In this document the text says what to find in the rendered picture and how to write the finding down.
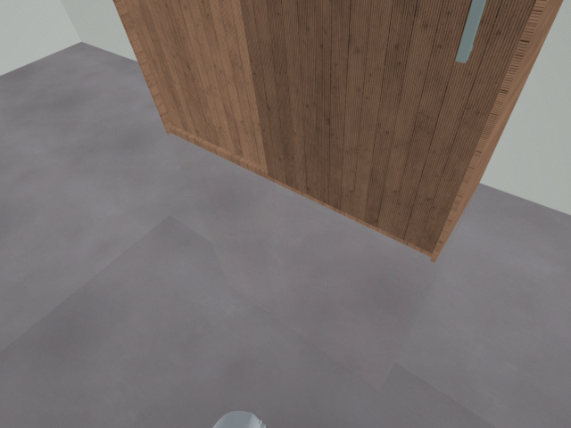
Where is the handle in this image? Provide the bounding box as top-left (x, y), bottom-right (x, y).
top-left (455, 0), bottom-right (486, 63)

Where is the wardrobe door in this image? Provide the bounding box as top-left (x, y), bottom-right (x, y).
top-left (124, 0), bottom-right (267, 168)
top-left (240, 0), bottom-right (536, 253)

